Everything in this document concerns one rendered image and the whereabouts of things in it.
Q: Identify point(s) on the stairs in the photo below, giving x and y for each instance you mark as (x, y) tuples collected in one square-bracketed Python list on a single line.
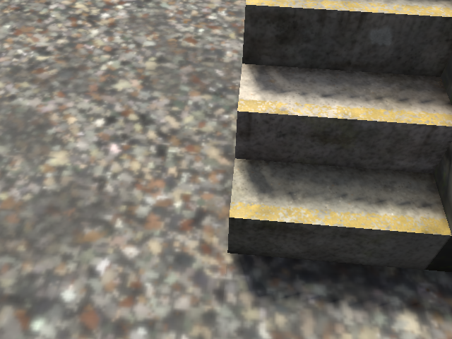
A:
[(341, 121)]

